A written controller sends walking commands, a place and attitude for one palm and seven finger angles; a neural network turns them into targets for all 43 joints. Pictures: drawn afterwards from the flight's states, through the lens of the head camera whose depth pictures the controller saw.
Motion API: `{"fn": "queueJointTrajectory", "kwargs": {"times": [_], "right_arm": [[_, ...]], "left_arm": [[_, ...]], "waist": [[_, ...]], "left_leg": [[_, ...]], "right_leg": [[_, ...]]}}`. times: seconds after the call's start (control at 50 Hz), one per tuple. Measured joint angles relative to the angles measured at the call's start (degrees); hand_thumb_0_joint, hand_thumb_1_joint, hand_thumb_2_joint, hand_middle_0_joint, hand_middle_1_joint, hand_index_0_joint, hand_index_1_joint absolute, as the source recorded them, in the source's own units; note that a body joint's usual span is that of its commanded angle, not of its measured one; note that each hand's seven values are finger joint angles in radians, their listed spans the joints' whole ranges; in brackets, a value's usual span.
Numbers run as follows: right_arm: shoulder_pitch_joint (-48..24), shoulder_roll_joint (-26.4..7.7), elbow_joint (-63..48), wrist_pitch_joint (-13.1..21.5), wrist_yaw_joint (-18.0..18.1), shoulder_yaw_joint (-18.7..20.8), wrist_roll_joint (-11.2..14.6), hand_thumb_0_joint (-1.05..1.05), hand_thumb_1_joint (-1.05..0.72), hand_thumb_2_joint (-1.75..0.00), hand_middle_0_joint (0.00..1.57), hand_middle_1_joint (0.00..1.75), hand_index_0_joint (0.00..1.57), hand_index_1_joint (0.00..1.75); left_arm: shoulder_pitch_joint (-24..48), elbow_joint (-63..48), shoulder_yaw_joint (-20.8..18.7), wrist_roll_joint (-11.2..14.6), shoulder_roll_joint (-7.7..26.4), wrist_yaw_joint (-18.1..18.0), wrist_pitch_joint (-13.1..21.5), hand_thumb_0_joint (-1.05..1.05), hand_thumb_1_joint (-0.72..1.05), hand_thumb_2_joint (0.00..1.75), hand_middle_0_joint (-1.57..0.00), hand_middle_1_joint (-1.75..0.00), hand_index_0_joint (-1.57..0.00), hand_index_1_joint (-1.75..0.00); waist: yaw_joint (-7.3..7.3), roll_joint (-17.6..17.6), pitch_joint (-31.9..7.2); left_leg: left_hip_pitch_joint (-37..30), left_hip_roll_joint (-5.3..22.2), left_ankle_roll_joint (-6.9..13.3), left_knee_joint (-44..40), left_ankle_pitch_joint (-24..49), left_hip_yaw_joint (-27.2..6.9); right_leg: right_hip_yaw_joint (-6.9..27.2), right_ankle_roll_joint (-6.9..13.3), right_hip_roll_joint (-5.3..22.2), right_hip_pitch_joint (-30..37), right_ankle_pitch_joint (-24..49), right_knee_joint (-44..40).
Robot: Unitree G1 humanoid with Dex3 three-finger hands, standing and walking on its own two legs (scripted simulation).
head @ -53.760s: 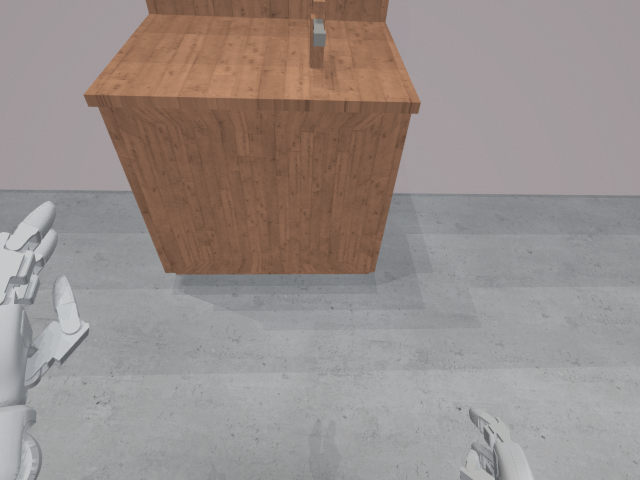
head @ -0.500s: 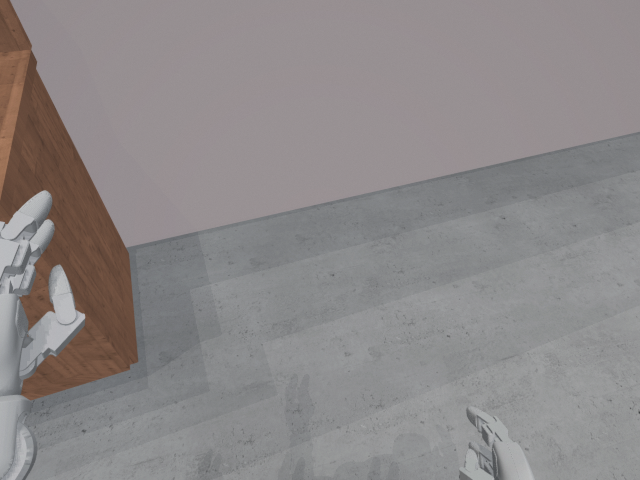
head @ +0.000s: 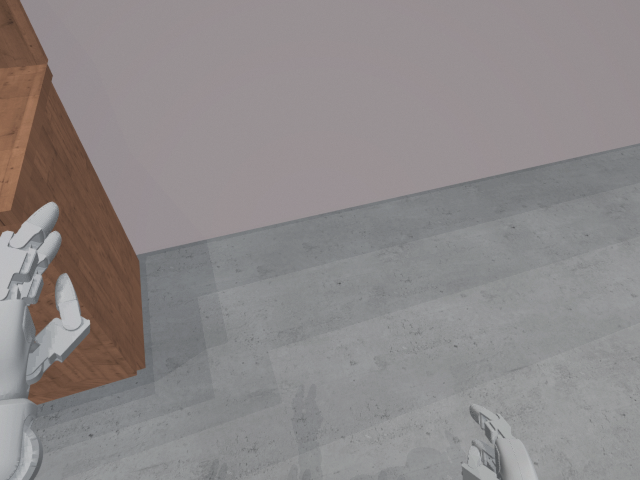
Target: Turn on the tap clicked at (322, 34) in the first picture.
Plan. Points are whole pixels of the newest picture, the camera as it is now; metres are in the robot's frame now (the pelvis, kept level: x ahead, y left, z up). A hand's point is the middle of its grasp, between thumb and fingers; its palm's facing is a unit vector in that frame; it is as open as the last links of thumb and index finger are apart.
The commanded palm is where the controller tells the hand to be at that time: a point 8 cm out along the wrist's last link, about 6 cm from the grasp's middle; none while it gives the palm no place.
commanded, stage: shuffle to correct the standing spot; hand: left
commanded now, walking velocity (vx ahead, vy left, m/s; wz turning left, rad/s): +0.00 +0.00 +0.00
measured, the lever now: out of the picture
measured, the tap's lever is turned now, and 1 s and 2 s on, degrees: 62 62 62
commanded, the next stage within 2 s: come to a stop and stand still in 1.08 s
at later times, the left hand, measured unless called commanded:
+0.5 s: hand (67, 287) +0.25 +0.28 +0.16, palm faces +0.39 -0.83 -0.40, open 7.4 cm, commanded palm +0.19 +0.32 +0.17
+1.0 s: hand (13, 227) +0.32 +0.38 +0.16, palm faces +0.41 -0.80 -0.43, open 7.4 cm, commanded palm +0.25 +0.41 +0.17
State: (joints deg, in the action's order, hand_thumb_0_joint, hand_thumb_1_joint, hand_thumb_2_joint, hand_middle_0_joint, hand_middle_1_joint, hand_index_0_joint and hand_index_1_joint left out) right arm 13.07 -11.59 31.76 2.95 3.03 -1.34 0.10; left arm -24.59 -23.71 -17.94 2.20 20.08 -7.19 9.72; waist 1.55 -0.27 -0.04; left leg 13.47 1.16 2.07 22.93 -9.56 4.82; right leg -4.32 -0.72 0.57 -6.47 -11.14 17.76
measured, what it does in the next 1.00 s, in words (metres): steps to the left: right foot, then left foot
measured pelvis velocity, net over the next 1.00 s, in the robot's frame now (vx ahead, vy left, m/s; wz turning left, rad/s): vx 0.09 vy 0.13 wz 0.01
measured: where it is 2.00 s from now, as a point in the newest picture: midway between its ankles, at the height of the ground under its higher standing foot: outside the picture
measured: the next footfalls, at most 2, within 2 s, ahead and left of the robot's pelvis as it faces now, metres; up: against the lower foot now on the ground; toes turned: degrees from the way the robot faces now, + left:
right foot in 0.58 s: +0.10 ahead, -0.07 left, +0.00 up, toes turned -7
left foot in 0.84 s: +0.22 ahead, +0.30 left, +0.00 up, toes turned +3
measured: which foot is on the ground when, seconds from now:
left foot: down 0.00-0.58, up 0.60-0.82, down 0.84-1.00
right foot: down 0.00-0.34, up 0.36-0.56, down 0.58-0.86, up 0.88-1.00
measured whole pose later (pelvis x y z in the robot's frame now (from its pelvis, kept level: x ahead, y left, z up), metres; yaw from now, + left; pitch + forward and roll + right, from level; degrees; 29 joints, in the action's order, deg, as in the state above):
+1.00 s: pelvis +0.09 +0.13 -0.03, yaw +0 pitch -1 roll +1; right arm 10.1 -9.1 33.2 6.3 1.5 0.8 0.9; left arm -23.5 -29.2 -23.7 1.5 23.9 -8.1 13.6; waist 0.0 2.6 4.7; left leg 20.8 2.6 -0.3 38.4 -16.6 4.1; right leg -4.0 -0.7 3.2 -18.2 -27.2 45.8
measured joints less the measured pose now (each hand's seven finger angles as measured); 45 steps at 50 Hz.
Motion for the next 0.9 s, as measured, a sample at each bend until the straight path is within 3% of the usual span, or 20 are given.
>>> {"fn": "queueJointTrajectory", "kwargs": {"times": [0.14, 0.28, 0.36, 0.44, 0.48, 0.54, 0.58, 0.6, 0.66, 0.7, 0.78, 0.84, 0.88, 0.9], "right_arm": [[0.23, -0.4, 0.25, -0.16, -0.28, 0.32, -0.08, 0.01, -0.9, -0.9, 0.21, 0.3, 0.2, 0.3], [1.27, -2.12, 1.18, -0.3, -0.67, 1.82, 0.12, 0.01, -0.91, -0.9, 0.21, 0.3, 0.2, 0.3], [0.94, -1.9, 1.78, -0.26, -0.76, 2.12, 0.33, 0.01, -0.91, -0.9, 0.21, 0.3, 0.2, 0.3], [0.33, -0.07, 2.03, 1.61, -1.03, 2.06, -0.26, 0.01, -0.91, -0.9, 0.2, 0.3, 0.2, 0.3], [0.49, 0.63, 2.17, 2.31, -1.34, 1.58, -0.24, 0.01, -0.91, -0.9, 0.2, 0.3, 0.2, 0.3], [1.08, 0.95, 2.02, 2.68, -1.68, 0.81, -0.27, 0.01, -0.91, -0.9, 0.21, 0.3, 0.2, 0.3], [1.53, 0.6, 1.48, 2.36, -1.73, 0.56, -0.35, 0.01, -0.9, -0.9, 0.21, 0.3, 0.2, 0.3], [1.24, 0.14, 1.9, 1.97, -1.83, 0.82, -0.4, 0.01, -0.9, -0.9, 0.21, 0.3, 0.2, 0.3], [-0.02, -0.95, 4.31, 0.77, -2.83, 1.68, -0.44, 0.01, -0.9, -0.9, 0.21, 0.3, 0.2, 0.3], [-0.46, -1.62, 5.0, 0.07, -3.1, 1.83, -0.49, 0.01, -0.91, -0.9, 0.21, 0.3, 0.2, 0.3], [-0.74, -2.1, 4.52, 0.4, -2.22, 2.46, -0.55, 0.01, -0.91, -0.9, 0.21, 0.3, 0.2, 0.3], [-0.7, -3.06, 2.99, 1.39, -1.13, 3.42, -0.33, 0.01, -0.91, -0.9, 0.21, 0.3, 0.2, 0.3], [-1.8, -2.16, 2.57, 1.71, -0.37, 4.2, 0.24, 0.01, -0.91, -0.9, 0.2, 0.3, 0.2, 0.3], [-2.4, -1.29, 2.39, 1.82, -0.21, 4.26, 0.43, 0.01, -0.91, -0.9, 0.2, 0.3, 0.2, 0.3]], "left_arm": [[-0.32, 0.03, 0.34, 0.01, -0.22, -0.08, -0.19, 0.02, 0.89, 0.9, -0.2, -0.31, -0.21, -0.3], [-1.4, -1.61, 0.51, -0.25, 0.36, -0.23, 1.05, 0.02, 0.89, 0.9, -0.21, -0.31, -0.21, -0.3], [-0.59, -2.28, -1.7, -0.1, 1.27, -0.39, 2.16, 0.02, 0.89, 0.9, -0.21, -0.31, -0.21, -0.3], [-0.4, -2.5, -3.15, -0.1, 1.64, -0.8, 2.85, 0.02, 0.89, 0.9, -0.2, -0.31, -0.21, -0.3], [-1.27, -3.13, -3.03, -0.06, 1.62, -0.79, 3.2, 0.02, 0.89, 0.9, -0.2, -0.31, -0.21, -0.3], [-2.79, -4.13, -2.41, -0.23, 1.99, -0.53, 3.77, 0.02, 0.89, 0.9, -0.2, -0.31, -0.21, -0.3], [-3.19, -4.5, -2.44, -0.62, 3.21, -0.36, 4.31, 0.02, 0.89, 0.9, -0.2, -0.31, -0.21, -0.3], [-2.69, -4.1, -2.22, -0.7, 3.2, -0.17, 4.72, 0.01, 0.89, 0.9, -0.21, -0.31, -0.21, -0.3], [-1.41, -2.96, -2.06, -0.53, 1.79, 0.0, 5.34, 0.01, 0.88, 0.9, -0.21, -0.31, -0.22, -0.3], [-1.45, -2.81, -2.44, -0.93, 0.67, -0.23, 5.81, 0.01, 0.88, 0.9, -0.21, -0.31, -0.22, -0.3], [-1.93, -4.78, -2.68, -1.45, -0.01, -0.8, 5.89, 0.01, 0.88, 0.9, -0.21, -0.31, -0.22, -0.3], [-1.73, -7.07, -2.75, -1.58, 0.45, -0.79, 5.6, 0.01, 0.88, 0.9, -0.21, -0.31, -0.22, -0.3], [-0.19, -7.03, -3.81, -1.46, 2.04, -0.67, 5.64, 0.01, 0.88, 0.9, -0.21, -0.31, -0.22, -0.3], [0.68, -6.35, -4.46, -1.28, 2.86, -0.63, 5.53, 0.01, 0.88, 0.9, -0.21, -0.31, -0.22, -0.3]], "waist": [[-0.19, -0.22, -0.15], [-0.83, -0.79, -0.92], [-0.73, 1.49, 0.16], [-1.63, 1.54, 1.32], [-1.95, 1.08, 1.38], [-2.22, 0.05, 1.37], [-2.37, -0.69, 1.19], [-2.27, -1.76, 1.43], [-0.99, -2.13, 2.37], [-0.41, -1.54, 2.71], [-0.05, 1.03, 4.3], [0.01, 1.41, 5.05], [-0.04, 2.71, 5.83], [-0.2, 3.16, 6.01]], "left_leg": [[0.82, 0.17, 0.07, 1.79, -0.93, -0.45], [3.82, -0.24, 1.0, 10.82, -6.72, -1.21], [3.23, -2.53, 2.57, 12.49, -8.75, 0.53], [1.85, -3.66, 3.71, 10.37, -8.2, 1.2], [1.02, -3.88, 3.85, 8.93, -7.76, 1.25], [0.61, -4.27, 3.77, 9.06, -8.37, 1.08], [2.65, -4.55, 3.23, 13.68, -10.83, 0.55], [4.85, -4.17, 2.21, 19.26, -13.38, -0.43], [12.04, -3.56, -0.62, 37.79, -15.46, -3.58], [14.97, -1.08, -1.32, 41.36, -13.76, -4.88], [12.67, 3.7, -1.57, 26.08, -8.37, -4.6], [6.92, 3.9, -2.16, 12.92, -4.09, -2.98], [6.79, 2.51, -3.63, 14.41, -5.78, -1.71], [7.07, 2.14, -3.62, 15.4, -6.36, -1.28]], "right_leg": [[-0.41, 0.07, -0.13, -0.32, -0.75, 1.08], [-0.99, -0.64, 0.69, -2.31, -6.05, 8.78], [0.88, -0.36, 3.19, -5.41, -9.97, 17.76], [1.71, 0.66, 2.16, -12.46, -16.61, 32.86], [0.03, 0.68, 1.88, -14.06, -15.82, 32.58], [-3.11, 0.87, 1.67, -12.5, -11.1, 22.91], [-4.01, 2.45, 1.69, -10.5, -7.16, 16.67], [-4.66, 2.78, 1.5, -10.88, -7.16, 17.9], [-4.5, 2.09, 2.03, -10.44, -8.3, 19.36], [-3.84, 1.12, 2.65, -9.46, -7.99, 18.16], [-2.29, -1.03, 5.45, -7.55, -8.06, 17.03], [-0.98, -3.17, 7.49, -7.35, -10.23, 19.81], [1.38, -2.55, 8.66, -8.92, -12.64, 24.45], [2.67, -1.97, 7.94, -10.34, -15.26, 28.22]]}}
